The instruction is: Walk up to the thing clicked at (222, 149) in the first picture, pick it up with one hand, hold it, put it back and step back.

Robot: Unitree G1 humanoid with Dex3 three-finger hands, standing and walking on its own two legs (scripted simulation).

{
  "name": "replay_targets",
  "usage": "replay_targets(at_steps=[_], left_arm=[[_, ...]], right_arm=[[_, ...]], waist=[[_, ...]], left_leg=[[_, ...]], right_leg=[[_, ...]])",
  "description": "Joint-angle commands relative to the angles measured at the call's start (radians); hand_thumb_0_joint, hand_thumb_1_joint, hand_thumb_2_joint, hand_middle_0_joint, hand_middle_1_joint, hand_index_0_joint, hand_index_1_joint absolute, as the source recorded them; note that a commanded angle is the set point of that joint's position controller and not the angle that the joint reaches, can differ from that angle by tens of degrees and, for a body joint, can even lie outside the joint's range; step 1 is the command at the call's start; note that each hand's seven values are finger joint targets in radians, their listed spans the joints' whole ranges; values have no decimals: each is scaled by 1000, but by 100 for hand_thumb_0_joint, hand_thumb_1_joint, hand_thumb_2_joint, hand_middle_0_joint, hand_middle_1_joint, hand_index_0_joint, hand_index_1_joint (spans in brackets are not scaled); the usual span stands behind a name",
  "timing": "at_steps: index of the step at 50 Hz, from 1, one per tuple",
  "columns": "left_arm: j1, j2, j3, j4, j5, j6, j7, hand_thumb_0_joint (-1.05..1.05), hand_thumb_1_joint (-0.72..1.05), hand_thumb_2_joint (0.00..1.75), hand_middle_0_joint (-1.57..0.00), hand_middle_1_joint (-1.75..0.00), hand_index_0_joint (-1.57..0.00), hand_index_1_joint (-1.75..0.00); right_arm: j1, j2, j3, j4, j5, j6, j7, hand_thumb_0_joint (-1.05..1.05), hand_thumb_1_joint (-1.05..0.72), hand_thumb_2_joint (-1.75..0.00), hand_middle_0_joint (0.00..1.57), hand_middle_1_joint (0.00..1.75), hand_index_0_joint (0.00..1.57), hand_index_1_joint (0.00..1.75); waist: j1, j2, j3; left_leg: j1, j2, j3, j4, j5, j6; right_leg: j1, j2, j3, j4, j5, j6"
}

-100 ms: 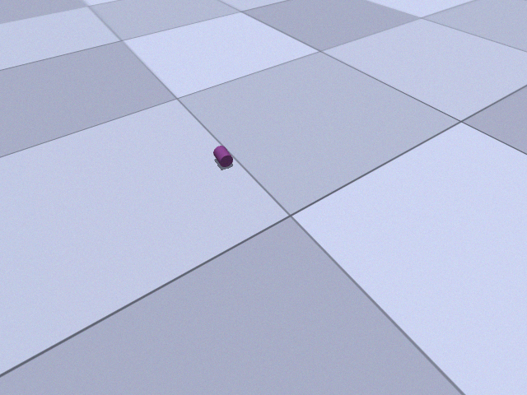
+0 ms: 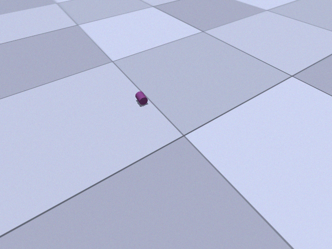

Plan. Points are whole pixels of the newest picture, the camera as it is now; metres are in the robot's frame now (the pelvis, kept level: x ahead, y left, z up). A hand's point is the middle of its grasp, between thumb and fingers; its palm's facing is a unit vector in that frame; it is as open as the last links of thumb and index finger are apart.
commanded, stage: stand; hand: left
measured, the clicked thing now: (141, 98) +1.53 +0.31 -0.74
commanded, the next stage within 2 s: walk up in 1.02 s
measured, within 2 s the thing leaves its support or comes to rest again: neither
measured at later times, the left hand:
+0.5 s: hand out of the picture +0.08 +0.25 -0.16, palm faces -0.02 -0.94 -0.34, open 7.4 cm
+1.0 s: hand out of the picture +0.08 +0.25 -0.16, palm faces -0.03 -0.94 -0.34, open 7.4 cm
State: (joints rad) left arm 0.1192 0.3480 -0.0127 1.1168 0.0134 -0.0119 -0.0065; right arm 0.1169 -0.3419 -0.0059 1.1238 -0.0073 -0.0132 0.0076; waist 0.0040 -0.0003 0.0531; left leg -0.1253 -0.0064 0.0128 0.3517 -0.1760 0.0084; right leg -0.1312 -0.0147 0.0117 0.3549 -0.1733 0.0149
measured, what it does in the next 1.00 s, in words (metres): stands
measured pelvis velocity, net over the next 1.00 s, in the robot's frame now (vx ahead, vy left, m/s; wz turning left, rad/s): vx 0.01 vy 0.00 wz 0.01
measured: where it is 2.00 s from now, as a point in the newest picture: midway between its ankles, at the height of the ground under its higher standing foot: (171, 230)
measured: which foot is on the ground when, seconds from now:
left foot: down 0.00-1.00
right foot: down 0.00-1.00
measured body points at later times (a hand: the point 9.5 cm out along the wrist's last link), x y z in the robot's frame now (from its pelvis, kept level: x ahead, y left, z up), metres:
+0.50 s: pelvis +0.01 +0.00 +0.00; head +0.01 -0.01 +0.45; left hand +0.08 +0.29 -0.13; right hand +0.09 -0.30 -0.13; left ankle +0.01 +0.11 -0.75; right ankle +0.02 -0.13 -0.75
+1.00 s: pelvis +0.01 +0.00 +0.00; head +0.02 +0.00 +0.45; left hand +0.08 +0.30 -0.13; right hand +0.08 -0.31 -0.13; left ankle +0.01 +0.11 -0.75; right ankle +0.02 -0.13 -0.75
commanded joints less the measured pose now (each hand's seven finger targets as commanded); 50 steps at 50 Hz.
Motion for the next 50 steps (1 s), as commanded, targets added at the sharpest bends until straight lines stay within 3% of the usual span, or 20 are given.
replay_targets(at_steps=[1,13,22,35,47,50], left_arm=[[-41,203,40,-60,-2,-19,14,0,90,90,-20,-30,-20,-30],[-33,208,41,-58,-4,-21,17,0,90,90,-20,-30,-20,-30],[-28,209,44,-59,-3,-19,17,0,90,90,-20,-30,-20,-30],[-38,205,47,-60,-4,-19,16,0,90,90,-20,-30,-20,-30],[-43,211,48,-63,-2,-21,18,0,90,90,-20,-30,-20,-30],[-36,208,46,-60,-4,-19,18,0,90,90,-20,-30,-20,-30]], right_arm=[[-42,-211,-36,-56,-2,-24,-15,0,-90,-90,20,30,20,30],[-54,-210,-33,-55,1,-22,-15,0,-90,-90,20,30,20,30],[-56,-214,-32,-55,0,-19,-16,0,-90,-90,20,30,20,30],[-43,-219,-33,-51,-2,-18,-16,0,-90,-90,20,30,20,30],[-44,-221,-33,-56,-1,-19,-17,0,-90,-90,20,30,20,30],[-37,-219,-32,-49,-1,-19,-18,0,-90,-90,20,30,20,30]], waist=[[-5,-1,-59],[-6,-7,-76],[-3,6,-76],[-5,1,-51],[-6,0,-92],[-5,7,-79]], left_leg=[[1,132,-115,-81,50,21],[34,130,-107,-67,128,21],[28,128,-103,-69,120,19],[13,128,-108,-87,52,16],[41,133,-105,-68,151,19],[30,133,-109,-75,141,18]], right_leg=[[-8,-102,80,-57,40,-39],[7,-109,78,-58,110,-37],[20,-113,80,-69,123,-38],[1,-109,83,-91,41,-38],[36,-117,75,-72,141,-38],[34,-114,74,-71,127,-38]])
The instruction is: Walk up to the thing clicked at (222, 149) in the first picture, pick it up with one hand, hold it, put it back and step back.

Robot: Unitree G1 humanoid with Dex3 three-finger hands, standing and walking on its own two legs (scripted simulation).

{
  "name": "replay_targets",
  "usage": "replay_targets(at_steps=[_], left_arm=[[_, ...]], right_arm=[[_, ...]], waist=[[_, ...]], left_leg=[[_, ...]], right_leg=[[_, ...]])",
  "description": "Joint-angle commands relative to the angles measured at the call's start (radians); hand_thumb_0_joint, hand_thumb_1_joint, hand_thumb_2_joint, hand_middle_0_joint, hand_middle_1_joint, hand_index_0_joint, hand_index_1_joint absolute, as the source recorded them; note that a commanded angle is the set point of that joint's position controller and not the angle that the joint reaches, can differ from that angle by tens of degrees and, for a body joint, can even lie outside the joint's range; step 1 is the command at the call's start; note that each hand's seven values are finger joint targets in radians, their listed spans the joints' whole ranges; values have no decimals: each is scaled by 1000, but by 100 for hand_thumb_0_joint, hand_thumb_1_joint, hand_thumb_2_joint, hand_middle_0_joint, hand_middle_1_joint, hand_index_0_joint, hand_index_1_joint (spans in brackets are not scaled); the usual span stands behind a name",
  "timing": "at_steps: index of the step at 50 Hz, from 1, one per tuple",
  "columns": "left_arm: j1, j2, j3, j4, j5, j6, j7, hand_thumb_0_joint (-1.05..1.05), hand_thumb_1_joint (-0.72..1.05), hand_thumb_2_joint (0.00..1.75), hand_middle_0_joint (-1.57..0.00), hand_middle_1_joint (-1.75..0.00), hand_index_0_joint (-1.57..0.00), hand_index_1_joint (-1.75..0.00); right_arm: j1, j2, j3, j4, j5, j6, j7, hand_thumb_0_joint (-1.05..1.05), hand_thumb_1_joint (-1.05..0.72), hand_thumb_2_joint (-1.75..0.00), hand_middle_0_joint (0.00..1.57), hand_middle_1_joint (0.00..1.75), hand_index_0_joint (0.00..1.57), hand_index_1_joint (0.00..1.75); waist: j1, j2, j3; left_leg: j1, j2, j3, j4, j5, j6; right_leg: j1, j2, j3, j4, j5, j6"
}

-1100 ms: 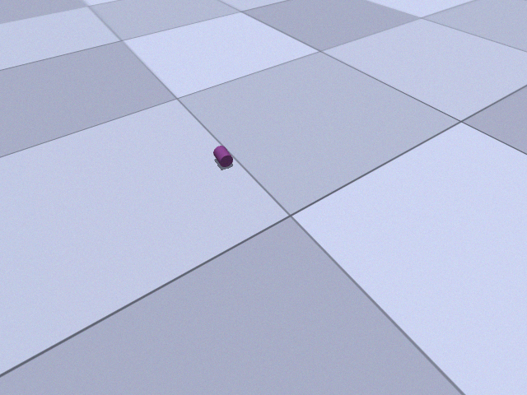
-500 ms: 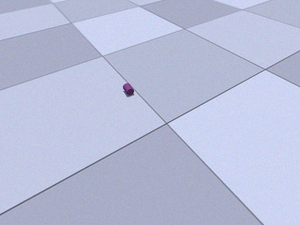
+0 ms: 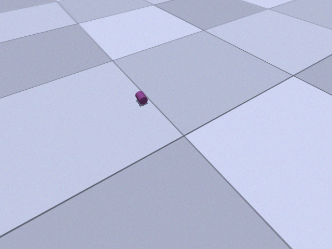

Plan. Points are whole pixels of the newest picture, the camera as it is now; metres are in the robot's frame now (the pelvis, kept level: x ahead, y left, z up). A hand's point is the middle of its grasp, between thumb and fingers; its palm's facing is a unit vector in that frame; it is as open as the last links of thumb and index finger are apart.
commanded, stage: stand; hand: left
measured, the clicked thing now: (141, 97) +1.52 +0.30 -0.74
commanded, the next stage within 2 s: walk up in 0.02 s
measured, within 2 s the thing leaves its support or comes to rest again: neither
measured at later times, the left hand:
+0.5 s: hand (82, 231) +0.21 +0.26 -0.12, palm faces -0.22 -0.81 -0.54, open 7.4 cm
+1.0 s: hand (110, 128) +0.61 +0.27 -0.15, palm faces -0.49 -0.71 -0.51, open 7.4 cm
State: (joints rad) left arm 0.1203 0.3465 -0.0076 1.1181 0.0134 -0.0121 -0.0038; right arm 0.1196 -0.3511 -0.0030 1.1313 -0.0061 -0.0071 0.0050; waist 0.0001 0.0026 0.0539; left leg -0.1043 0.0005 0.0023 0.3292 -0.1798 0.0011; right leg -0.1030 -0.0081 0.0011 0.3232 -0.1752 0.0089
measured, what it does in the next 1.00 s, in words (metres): walks ahead, turning right: right foot, then left foot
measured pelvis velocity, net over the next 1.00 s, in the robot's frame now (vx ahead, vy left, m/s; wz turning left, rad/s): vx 0.39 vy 0.05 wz -0.49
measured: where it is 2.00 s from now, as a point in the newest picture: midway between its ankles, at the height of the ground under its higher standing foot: (147, 170)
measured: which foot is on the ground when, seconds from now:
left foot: down 0.00-0.30, up 0.32-0.76, down 0.78-1.00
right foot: down 0.00-0.10, up 0.12-0.30, down 0.32-0.82, up 0.84-1.00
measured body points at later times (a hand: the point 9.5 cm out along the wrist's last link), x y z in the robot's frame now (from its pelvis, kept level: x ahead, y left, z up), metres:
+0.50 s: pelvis +0.11 -0.03 -0.02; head +0.09 -0.08 +0.43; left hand +0.22 +0.30 -0.09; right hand +0.14 -0.37 -0.15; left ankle +0.18 +0.10 -0.68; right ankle +0.08 -0.14 -0.75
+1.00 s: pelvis +0.39 +0.05 -0.02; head +0.44 +0.02 +0.43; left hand +0.64 +0.31 -0.12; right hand +0.30 -0.27 -0.13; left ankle +0.45 +0.13 -0.75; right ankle +0.32 -0.07 -0.67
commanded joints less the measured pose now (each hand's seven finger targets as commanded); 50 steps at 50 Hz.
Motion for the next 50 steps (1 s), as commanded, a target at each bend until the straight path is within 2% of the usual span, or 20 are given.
replay_targets(at_steps=[1,3,5,8,12,14,15,16,18,20,24,30,35,39,40,41,42,43,46,50], left_arm=[[122,361,111,-108,-10,-26,5,0,90,90,-20,-30,-20,-30],[58,331,112,-127,0,-22,-4,0,90,90,-20,-30,-20,-30],[-122,289,107,-203,2,-33,-3,0,90,90,-20,-30,-20,-30],[-16,290,105,-234,-2,-42,-7,0,90,90,-20,-30,-20,-30],[137,287,120,-203,-17,-40,-35,0,90,90,-20,-30,-20,-30],[377,299,144,-125,-18,-53,-20,0,90,90,-20,-30,-20,-30],[498,335,164,-97,-1,-59,-2,0,90,90,-20,-30,-20,-30],[535,410,184,-117,11,-60,22,0,90,90,-20,-30,-20,-30],[262,439,169,-239,2,-65,41,0,90,90,-20,-30,-20,-30],[199,435,157,-253,-4,-72,52,0,90,90,-20,-30,-20,-30],[209,386,146,-272,-15,-96,60,0,90,90,-20,-30,-20,-30],[243,423,154,-286,-6,-116,64,0,90,90,-20,-30,-20,-30],[290,443,161,-289,3,-114,77,0,90,90,-20,-30,-20,-30],[196,424,145,-326,6,-95,83,0,90,90,-20,-30,-20,-30],[260,324,111,-323,6,-94,85,0,90,90,-20,-30,-20,-30],[355,222,77,-327,-9,-94,84,0,90,90,-20,-30,-20,-30],[381,267,85,-294,-26,-92,107,0,90,90,-20,-30,-20,-30],[345,310,84,-275,-18,-93,107,0,90,90,-20,-30,-20,-30],[278,350,109,-245,-54,-88,80,0,90,90,-20,-30,-20,-30],[267,289,93,-261,-44,-81,81,0,90,90,-20,-30,-20,-30]], right_arm=[[-71,-374,-142,-207,-58,-35,34,0,-90,-90,20,30,20,30],[-33,-322,-144,-235,-61,-16,65,0,-90,-90,20,30,20,30],[82,-322,-165,-235,-44,-14,74,0,-90,-90,20,30,20,30],[-9,-321,-176,-317,-49,-21,78,0,-90,-90,20,30,20,30],[-100,-330,-175,-377,-58,-9,97,0,-90,-90,20,30,20,30],[-197,-307,-164,-431,-65,9,109,0,-90,-90,20,30,20,30],[-189,-246,-157,-439,-62,12,117,0,-90,-90,20,30,20,30],[-184,-180,-128,-469,-58,15,122,0,-90,-90,20,30,20,30],[-92,-271,-150,-471,-40,22,130,0,-90,-90,20,30,20,30],[-140,-312,-147,-450,-40,19,130,0,-90,-90,20,30,20,30],[19,-300,-147,-387,-37,42,124,0,-90,-90,20,30,20,30],[-57,-305,-161,-449,-56,52,144,0,-90,-90,20,30,20,30],[-143,-278,-155,-488,-57,30,152,0,-90,-90,20,30,20,30],[164,-327,-202,-409,-60,22,134,0,-90,-90,20,30,20,30],[308,-395,-232,-378,-74,14,116,0,-90,-90,20,30,20,30],[294,-471,-243,-392,-71,4,98,0,-90,-90,20,30,20,30],[215,-488,-243,-403,-32,-1,82,0,-90,-90,20,30,20,30],[148,-461,-243,-423,-17,5,76,0,-90,-90,20,30,20,30],[113,-311,-195,-454,-34,-4,65,0,-90,-90,20,30,20,30],[121,-257,-172,-479,-49,-8,59,0,-90,-90,20,30,20,30]], waist=[[-3,92,-76],[-64,71,49],[-164,187,61],[-86,108,-30],[-10,151,-31],[113,37,-64],[190,-209,-118],[206,-385,-38],[52,-116,13],[23,-60,59],[-14,-47,42],[-6,-65,100],[18,-108,64],[-167,-17,-139],[-232,199,-206],[-180,486,-223],[-123,451,-232],[-99,365,-175],[-84,190,-121],[-80,154,-104]], left_leg=[[80,85,-17,132,-400,71],[74,89,-66,124,-571,109],[178,271,-241,-96,-593,185],[131,431,-306,-148,-401,246],[-28,296,-65,-65,-426,185],[-269,186,117,218,-506,130],[-447,77,195,568,-352,95],[-760,-31,125,835,-490,23],[-721,78,-135,899,-327,-26],[-692,129,-165,872,-282,-22],[-579,145,-134,756,-85,-38],[-572,151,-84,639,61,-61],[-506,154,-71,432,37,-25],[5,68,17,251,-37,42],[198,110,-92,194,-179,72],[320,330,-444,93,-176,90],[289,384,-655,-35,-211,155],[145,395,-617,-54,-284,180],[46,238,-157,74,241,92],[57,245,-31,129,544,212]], right_leg=[[-173,-124,214,17,-311,-86],[-461,-117,229,-9,-458,-66],[-666,-35,46,276,-312,-26],[-547,-105,-53,526,-331,-36],[-299,-123,-91,407,-232,-26],[41,-90,-152,226,-43,-24],[278,-61,-38,152,-96,-73],[329,-215,340,-7,-379,-123],[74,-413,735,-212,-701,-248],[-7,-388,653,-205,-648,-271],[-63,-252,315,-119,-324,-159],[-173,-192,202,-112,-294,-170],[-81,-193,127,43,61,-161],[-222,-171,76,441,254,-112],[-371,-96,32,743,117,-63],[-631,71,17,948,-432,-44],[-674,46,65,1029,-390,-91],[-643,-20,83,1043,-315,-96],[-546,-69,73,912,-156,-68],[-503,-68,-23,678,-178,-27]])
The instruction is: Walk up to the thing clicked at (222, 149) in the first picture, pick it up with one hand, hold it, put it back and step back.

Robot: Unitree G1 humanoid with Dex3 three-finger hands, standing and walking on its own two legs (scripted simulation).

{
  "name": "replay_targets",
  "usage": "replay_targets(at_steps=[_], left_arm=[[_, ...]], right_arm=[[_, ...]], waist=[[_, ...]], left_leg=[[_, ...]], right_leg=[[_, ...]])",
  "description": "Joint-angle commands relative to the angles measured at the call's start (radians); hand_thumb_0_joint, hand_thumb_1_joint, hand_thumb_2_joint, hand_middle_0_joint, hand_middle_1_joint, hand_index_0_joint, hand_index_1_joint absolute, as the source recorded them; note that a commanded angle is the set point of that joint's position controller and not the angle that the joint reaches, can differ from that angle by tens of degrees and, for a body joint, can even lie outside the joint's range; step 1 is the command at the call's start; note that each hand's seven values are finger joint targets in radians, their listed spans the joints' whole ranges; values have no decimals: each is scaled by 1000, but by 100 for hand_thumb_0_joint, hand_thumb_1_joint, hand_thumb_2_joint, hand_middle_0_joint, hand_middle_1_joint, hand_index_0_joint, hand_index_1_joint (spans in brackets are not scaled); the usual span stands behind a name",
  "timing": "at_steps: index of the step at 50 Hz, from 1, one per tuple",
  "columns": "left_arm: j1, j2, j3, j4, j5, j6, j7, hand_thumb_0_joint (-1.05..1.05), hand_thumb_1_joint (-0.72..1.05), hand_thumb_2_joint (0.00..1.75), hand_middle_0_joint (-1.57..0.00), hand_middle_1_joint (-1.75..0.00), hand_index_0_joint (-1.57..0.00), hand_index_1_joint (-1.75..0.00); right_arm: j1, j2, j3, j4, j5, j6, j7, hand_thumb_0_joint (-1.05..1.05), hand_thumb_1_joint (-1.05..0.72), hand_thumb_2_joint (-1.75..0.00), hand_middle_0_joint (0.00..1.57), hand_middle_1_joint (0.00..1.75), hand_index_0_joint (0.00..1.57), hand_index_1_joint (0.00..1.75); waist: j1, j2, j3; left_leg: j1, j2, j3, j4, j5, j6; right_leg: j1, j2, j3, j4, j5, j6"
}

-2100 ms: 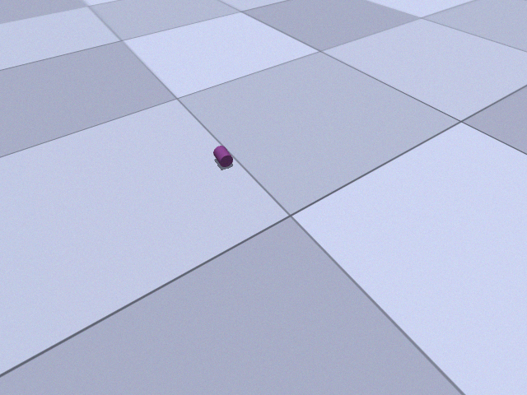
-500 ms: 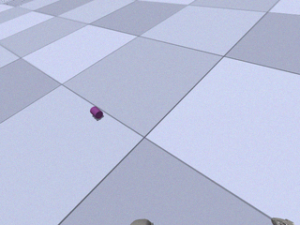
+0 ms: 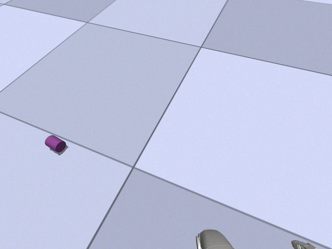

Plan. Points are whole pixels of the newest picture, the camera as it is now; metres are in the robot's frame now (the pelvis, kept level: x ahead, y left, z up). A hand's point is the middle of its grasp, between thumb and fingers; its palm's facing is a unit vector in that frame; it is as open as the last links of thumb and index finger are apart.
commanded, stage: walk up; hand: left
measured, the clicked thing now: (55, 143) +0.88 +0.75 -0.72
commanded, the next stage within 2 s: none
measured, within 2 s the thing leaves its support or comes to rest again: neither
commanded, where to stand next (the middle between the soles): +0.44 +0.74 m, yaw -28 degrees
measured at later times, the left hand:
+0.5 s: hand out of the picture +0.21 +0.46 -0.10, palm faces -0.12 -0.77 -0.63, open 7.4 cm
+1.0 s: hand out of the picture +0.44 +0.58 -0.14, palm faces -0.34 -0.78 -0.53, open 7.4 cm
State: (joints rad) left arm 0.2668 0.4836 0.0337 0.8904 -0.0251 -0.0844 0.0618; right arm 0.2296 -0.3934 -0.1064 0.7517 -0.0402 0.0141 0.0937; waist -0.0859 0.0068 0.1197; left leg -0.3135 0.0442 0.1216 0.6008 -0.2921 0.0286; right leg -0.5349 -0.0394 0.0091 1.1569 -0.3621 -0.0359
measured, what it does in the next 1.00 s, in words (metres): steps to the left, turning right: right foot, then left foot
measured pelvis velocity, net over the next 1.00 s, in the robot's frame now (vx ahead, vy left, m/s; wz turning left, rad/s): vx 0.26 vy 0.34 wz -0.32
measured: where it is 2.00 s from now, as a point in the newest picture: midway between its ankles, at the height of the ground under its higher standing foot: (40, 218)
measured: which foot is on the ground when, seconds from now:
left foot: down 0.00-0.18, up 0.20-0.60, down 0.62-1.00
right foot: up 0.00-0.14, down 0.16-0.64, up 0.66-0.96, down 0.98-1.00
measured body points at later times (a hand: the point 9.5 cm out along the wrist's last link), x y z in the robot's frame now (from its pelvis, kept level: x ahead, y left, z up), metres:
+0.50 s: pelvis +0.15 +0.14 -0.01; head +0.15 +0.08 +0.43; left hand +0.22 +0.49 -0.06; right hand +0.21 -0.21 -0.14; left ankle +0.22 +0.33 -0.66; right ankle +0.18 -0.04 -0.73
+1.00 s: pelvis +0.26 +0.34 -0.02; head +0.30 +0.30 +0.42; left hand +0.46 +0.62 -0.11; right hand +0.18 +0.02 -0.15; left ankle +0.23 +0.37 -0.73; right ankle +0.31 +0.25 -0.73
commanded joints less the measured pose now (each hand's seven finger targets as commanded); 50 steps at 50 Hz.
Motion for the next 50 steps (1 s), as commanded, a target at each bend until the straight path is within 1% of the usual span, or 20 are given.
replay_targets(at_steps=[1,4,7,8,9,11,16,26,29,31,32,33,34,37,40,43,46,48,49,50], left_arm=[[86,143,52,-52,-6,-12,17,0,90,90,-20,-30,-20,-30],[117,123,60,-57,-4,-13,18,0,90,90,-20,-30,-20,-30],[356,186,109,19,16,-10,41,0,90,90,-20,-30,-20,-30],[423,243,137,27,25,-9,53,0,90,90,-20,-30,-20,-30],[390,315,152,-8,34,-6,64,0,90,90,-20,-30,-20,-30],[203,315,138,-102,15,-1,75,0,90,90,-20,-30,-20,-30],[103,245,125,-115,33,-26,60,0,90,90,-20,-30,-20,-30],[130,360,170,-113,68,-27,54,0,90,90,-20,-30,-20,-30],[40,372,171,-122,70,-19,60,0,90,90,-20,-30,-20,-30],[0,273,135,-118,63,-1,64,0,90,90,-20,-30,-20,-30],[77,135,88,-100,56,6,70,0,90,90,-20,-30,-20,-30],[123,119,74,-98,40,12,80,0,90,90,-20,-30,-20,-30],[100,173,80,-82,40,7,93,0,90,90,-20,-30,-20,-30],[95,251,101,-3,7,9,80,0,90,90,-20,-30,-20,-30],[131,202,81,10,-5,17,65,0,90,90,-20,-30,-20,-30],[102,163,69,-33,-8,20,62,0,90,90,-20,-30,-20,-30],[160,145,68,-36,-1,19,65,0,90,90,-20,-30,-20,-30],[326,169,92,7,9,17,80,0,90,90,-20,-30,-20,-30],[386,231,118,10,22,19,91,0,90,90,-20,-30,-20,-30],[368,287,137,-29,30,22,99,0,90,90,-20,-30,-20,-30]], right_arm=[[1,-210,-62,-110,-23,-29,-30,0,-90,-90,20,30,20,30],[-43,-214,-57,-143,-35,-15,-25,0,-90,-90,20,30,20,30],[-118,-182,-39,-187,-21,-1,-16,0,-90,-90,20,30,20,30],[-71,-154,-27,-190,-21,7,-14,0,-90,-90,20,30,20,30],[23,-144,-21,-185,-22,23,-15,0,-90,-90,20,30,20,30],[84,-277,-65,-144,-28,59,-21,0,-90,-90,20,30,20,30],[69,-260,-53,-88,-18,70,-11,0,-90,-90,20,30,20,30],[-42,-270,-61,-131,-26,76,17,0,-90,-90,20,30,20,30],[34,-282,-77,-114,-25,64,11,0,-90,-90,20,30,20,30],[253,-297,-104,-27,-43,50,-4,0,-90,-90,20,30,20,30],[273,-365,-114,-27,-54,43,-17,0,-90,-90,20,30,20,30],[160,-420,-116,-64,-49,30,-24,0,-90,-90,20,30,20,30],[61,-487,-124,-82,-16,29,-29,0,-90,-90,20,30,20,30],[23,-313,-74,-108,-32,19,-49,0,-90,-90,20,30,20,30],[42,-259,-62,-90,-23,12,-56,0,-90,-90,20,30,20,30],[74,-231,-57,-111,-36,19,-62,0,-90,-90,20,30,20,30],[37,-225,-61,-151,-45,38,-58,0,-90,-90,20,30,20,30],[-52,-208,-54,-199,-35,44,-54,0,-90,-90,20,30,20,30],[-9,-176,-43,-203,-24,39,-53,0,-90,-90,20,30,20,30],[75,-139,-32,-195,-19,44,-50,0,-90,-90,20,30,20,30]], waist=[[5,159,-133],[21,175,-130],[162,19,-227],[201,-93,-263],[158,-192,-288],[105,-54,-203],[48,-60,-56],[82,-213,-84],[18,-205,-143],[-102,23,-190],[-109,347,-117],[-36,440,-72],[-3,479,-51],[19,225,17],[39,202,-23],[12,192,-77],[41,178,-138],[154,75,-187],[192,-13,-227],[177,-203,-276]], left_leg=[[219,216,-134,-161,692,207],[131,200,-78,-131,643,185],[-80,120,-9,160,413,85],[-286,52,-29,341,48,39],[-412,-10,-86,533,-264,-14],[-422,4,-230,747,-260,-60],[-312,68,-248,669,-82,-47],[-250,99,-172,443,-130,-55],[-77,92,-155,288,-218,-23],[238,17,-140,20,-161,-28],[217,140,-360,-195,-330,-46],[122,286,-608,-344,-352,-43],[56,329,-761,-432,-424,43],[73,209,-409,-223,42,-14],[144,143,-228,-123,535,-6],[221,131,-159,-106,649,33],[195,138,-142,-23,557,59],[-8,91,-65,178,518,-5],[-155,38,-51,346,353,-83],[-387,-42,-115,608,-325,-130]], right_leg=[[-51,-44,-60,-243,22,22],[114,-24,-113,-420,149,4],[532,-21,-74,-603,379,-24],[716,-98,99,-631,294,-70],[728,-327,475,-747,74,-140],[508,-450,740,-885,-300,-253],[172,-223,285,-833,-99,-137],[91,-176,221,-739,-184,-149],[34,-215,240,-646,-111,-154],[-149,-110,121,-277,-46,-66],[-312,65,22,9,-232,-17],[-413,144,42,139,-246,-10],[-369,74,102,207,-203,-51],[-305,17,105,107,-20,-20],[-158,30,31,-39,-12,-3],[-72,48,-52,-245,24,8],[110,33,-87,-458,140,-1],[443,22,-93,-651,343,-26],[633,-44,38,-696,345,-81],[752,-353,469,-708,405,-212]])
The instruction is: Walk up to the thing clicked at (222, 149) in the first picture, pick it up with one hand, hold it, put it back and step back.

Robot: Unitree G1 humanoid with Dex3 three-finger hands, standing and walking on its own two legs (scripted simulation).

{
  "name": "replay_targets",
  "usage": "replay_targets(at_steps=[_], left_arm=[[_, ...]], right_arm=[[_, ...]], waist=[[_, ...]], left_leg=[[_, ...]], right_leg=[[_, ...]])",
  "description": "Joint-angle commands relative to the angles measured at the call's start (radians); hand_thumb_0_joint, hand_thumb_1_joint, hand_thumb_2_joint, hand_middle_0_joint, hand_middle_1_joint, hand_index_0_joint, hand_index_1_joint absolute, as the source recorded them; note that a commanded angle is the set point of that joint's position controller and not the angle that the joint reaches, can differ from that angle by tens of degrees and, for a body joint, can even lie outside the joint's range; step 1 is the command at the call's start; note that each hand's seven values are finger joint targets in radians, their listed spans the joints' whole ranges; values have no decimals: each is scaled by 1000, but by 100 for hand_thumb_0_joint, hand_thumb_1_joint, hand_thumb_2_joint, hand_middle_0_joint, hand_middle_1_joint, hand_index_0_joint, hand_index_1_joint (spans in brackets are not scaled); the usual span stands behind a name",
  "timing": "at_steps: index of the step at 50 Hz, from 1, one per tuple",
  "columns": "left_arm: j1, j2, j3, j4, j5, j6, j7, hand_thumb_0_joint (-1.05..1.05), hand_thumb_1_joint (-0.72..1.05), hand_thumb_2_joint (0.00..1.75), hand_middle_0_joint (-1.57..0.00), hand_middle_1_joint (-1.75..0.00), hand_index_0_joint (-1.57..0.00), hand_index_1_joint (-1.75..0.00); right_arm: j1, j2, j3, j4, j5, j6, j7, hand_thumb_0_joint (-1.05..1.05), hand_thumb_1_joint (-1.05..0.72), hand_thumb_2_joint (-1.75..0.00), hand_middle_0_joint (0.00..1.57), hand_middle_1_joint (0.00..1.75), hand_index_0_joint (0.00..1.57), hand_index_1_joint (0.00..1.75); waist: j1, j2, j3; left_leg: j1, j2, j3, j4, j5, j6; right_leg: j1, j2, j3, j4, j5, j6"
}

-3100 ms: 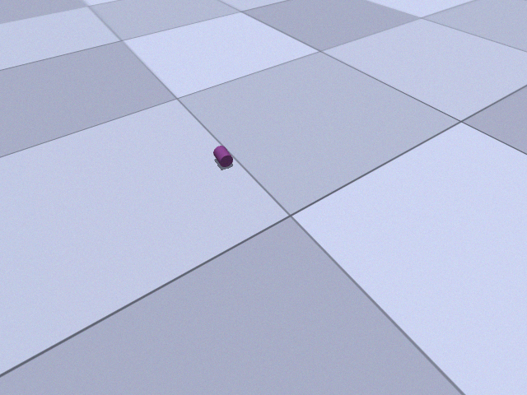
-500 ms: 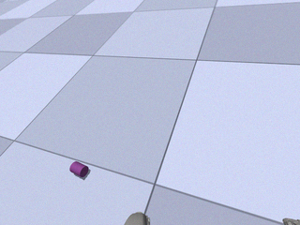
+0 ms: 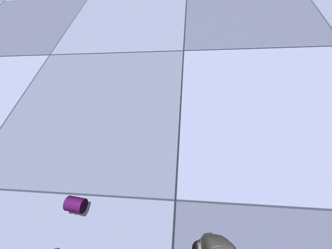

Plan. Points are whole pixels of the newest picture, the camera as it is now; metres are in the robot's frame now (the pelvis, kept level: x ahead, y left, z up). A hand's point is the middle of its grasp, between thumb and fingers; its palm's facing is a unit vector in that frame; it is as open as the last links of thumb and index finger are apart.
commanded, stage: walk up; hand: left
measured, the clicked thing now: (75, 204) +0.46 +0.59 -0.70
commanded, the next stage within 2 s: none
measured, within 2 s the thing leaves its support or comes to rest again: neither
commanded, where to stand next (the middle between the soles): +0.05 +0.43 m, yaw -9 degrees
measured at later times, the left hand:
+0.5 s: hand out of the picture +0.07 +0.59 -0.14, palm faces -0.03 -0.77 -0.64, open 7.4 cm
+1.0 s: hand out of the picture +0.07 +0.75 -0.10, palm faces -0.07 -0.77 -0.64, open 7.4 cm
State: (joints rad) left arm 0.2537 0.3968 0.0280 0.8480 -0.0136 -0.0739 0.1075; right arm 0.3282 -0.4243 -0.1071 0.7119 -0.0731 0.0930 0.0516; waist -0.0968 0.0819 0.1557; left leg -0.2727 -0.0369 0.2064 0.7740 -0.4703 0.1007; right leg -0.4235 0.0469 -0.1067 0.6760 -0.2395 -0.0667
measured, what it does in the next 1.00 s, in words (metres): steps to the left: left foot, then right foot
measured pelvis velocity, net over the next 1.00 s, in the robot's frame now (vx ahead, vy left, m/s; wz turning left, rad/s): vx -0.03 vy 0.43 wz -0.11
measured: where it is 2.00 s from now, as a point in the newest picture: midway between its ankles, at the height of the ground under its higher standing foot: outside the picture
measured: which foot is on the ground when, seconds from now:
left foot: down 0.00-0.00, up 0.02-0.34, down 0.36-0.68, up 0.70-1.00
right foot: down 0.00-0.38, up 0.40-0.66, down 0.68-1.00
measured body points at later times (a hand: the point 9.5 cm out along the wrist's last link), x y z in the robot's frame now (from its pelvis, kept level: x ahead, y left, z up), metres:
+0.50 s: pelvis -0.02 +0.24 -0.02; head +0.01 +0.23 +0.43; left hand +0.07 +0.63 -0.10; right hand +0.04 -0.10 -0.13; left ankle +0.00 +0.38 -0.71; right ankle +0.03 +0.05 -0.65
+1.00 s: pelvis -0.03 +0.43 -0.01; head -0.01 +0.38 +0.43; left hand +0.07 +0.79 -0.06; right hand +0.04 +0.09 -0.14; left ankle -0.01 +0.63 -0.68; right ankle +0.04 +0.23 -0.71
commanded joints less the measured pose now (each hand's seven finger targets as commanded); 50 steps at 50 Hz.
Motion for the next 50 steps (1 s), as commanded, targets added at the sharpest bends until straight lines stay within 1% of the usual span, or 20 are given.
replay_targets(at_steps=[1,2,3,6,9,15,18,19,20,21,22,25,28,31,33,34,36,43,48,50], left_arm=[[249,350,133,-40,23,13,55,0,90,90,-20,-30,-20,-30],[132,380,142,-85,16,10,69,0,90,90,-20,-30,-20,-30],[61,350,133,-104,9,-4,70,0,90,90,-20,-30,-20,-30],[44,325,118,-95,25,-16,53,0,90,90,-20,-30,-20,-30],[24,346,132,-77,43,-21,25,0,90,90,-20,-30,-20,-30],[4,450,170,-76,73,-15,13,0,90,90,-20,-30,-20,-30],[-58,387,152,-69,67,1,18,0,90,90,-20,-30,-20,-30],[-31,289,123,-61,54,12,24,0,90,90,-20,-30,-20,-30],[-38,209,96,-81,36,17,37,0,90,90,-20,-30,-20,-30],[-81,259,96,-84,45,6,60,0,90,90,-20,-30,-20,-30],[-67,307,99,-54,38,1,56,0,90,90,-20,-30,-20,-30],[110,322,117,53,-1,5,34,0,90,90,-20,-30,-20,-30],[93,263,97,33,-7,-7,21,0,90,90,-20,-30,-20,-30],[173,246,90,29,-4,-18,26,0,90,90,-20,-30,-20,-30],[354,313,124,71,11,-22,43,0,90,90,-20,-30,-20,-30],[355,395,150,44,28,-20,49,0,90,90,-20,-30,-20,-30],[192,416,149,-38,33,-6,54,0,90,90,-20,-30,-20,-30],[88,343,139,-62,44,-20,25,0,90,90,-20,-30,-20,-30],[-32,330,137,-94,82,7,-21,0,90,90,-20,-30,-20,-30],[-57,321,133,-83,77,33,-39,0,90,90,-20,-30,-20,-30]], right_arm=[[49,-203,-58,-128,1,-11,-17,0,-90,-90,20,30,20,30],[50,-237,-77,-131,-3,-6,-31,0,-90,-90,20,30,20,30],[-1,-269,-82,-120,-4,-7,-31,0,-90,-90,20,30,20,30],[-44,-254,-87,-113,13,-14,-3,0,-90,-90,20,30,20,30],[4,-205,-72,-93,9,2,27,0,-90,-90,20,30,20,30],[-35,-215,-83,-102,14,7,41,0,-90,-90,20,30,20,30],[192,-239,-113,-12,0,-2,30,0,-90,-90,20,30,20,30],[230,-269,-118,-6,-22,-12,24,0,-90,-90,20,30,20,30],[142,-374,-120,-48,-19,-21,15,0,-90,-90,20,30,20,30],[-17,-468,-128,-68,11,-26,4,0,-90,-90,20,30,20,30],[-136,-430,-115,-99,11,-27,1,0,-90,-90,20,30,20,30],[-145,-259,-70,-110,-9,-40,-12,0,-90,-90,20,30,20,30],[-58,-252,-65,-83,-8,-39,-9,0,-90,-90,20,30,20,30],[-79,-208,-48,-124,-8,-21,-8,0,-90,-90,20,30,20,30],[-104,-152,-31,-156,16,-16,-3,0,-90,-90,20,30,20,30],[-31,-103,-19,-160,25,-15,-3,0,-90,-90,20,30,20,30],[14,-206,-53,-140,4,7,-31,0,-90,-90,20,30,20,30],[11,-221,-78,-86,8,13,4,0,-90,-90,20,30,20,30],[51,-193,-62,6,65,-11,6,0,-90,-90,20,30,20,30],[158,-192,-64,67,67,-37,-17,0,-90,-90,20,30,20,30]], waist=[[125,-71,-322],[108,-118,-285],[98,-22,-204],[76,-60,-132],[63,-178,-97],[76,-335,-116],[-48,-156,-209],[-88,84,-158],[-51,330,-84],[-14,380,-43],[22,293,11],[71,136,-18],[38,235,-103],[78,158,-140],[188,-30,-220],[166,-226,-255],[116,-70,-271],[88,-191,-96],[84,-413,-140],[31,-322,-181]], left_leg=[[-425,97,-373,603,-151,-225],[-451,118,-398,726,-149,-221],[-445,165,-449,779,-90,-207],[-327,111,-408,695,54,-125],[-306,120,-328,562,106,-104],[-123,160,-205,189,-16,-107],[135,86,-144,-53,28,-100],[118,110,-285,-226,-87,-81],[-34,326,-698,-401,-79,-28],[-189,412,-903,-563,-263,97],[-294,439,-892,-551,-311,159],[-110,251,-490,-279,98,78],[63,236,-432,-182,503,105],[41,219,-340,-82,659,114],[-135,138,-273,177,529,11],[-412,57,-280,334,0,-61],[-468,85,-386,540,-155,-82],[-333,76,-387,627,68,-110],[-68,77,-151,137,-53,-126],[87,63,-116,-106,38,-129]], right_leg=[[523,-557,703,-242,142,-277],[405,-649,841,-291,22,-357],[272,-609,758,-310,-48,-346],[47,-373,437,-270,-109,-190],[-24,-260,271,-233,-195,-128],[-131,-251,249,-171,-260,-107],[-238,-211,182,111,-257,-40],[-362,-62,128,400,-306,-6],[-520,90,107,645,-449,30],[-427,14,201,689,-411,-6],[-361,-44,184,707,-335,-5],[-333,-34,163,614,-235,17],[-219,-48,56,353,-271,43],[-19,-45,14,40,-105,40],[336,-102,135,-229,134,38],[536,-325,541,-196,195,-30],[407,-573,792,-256,74,-228],[1,-316,357,-206,-186,-144],[-120,-190,208,-179,-492,-86],[-145,-166,200,10,-481,-64]])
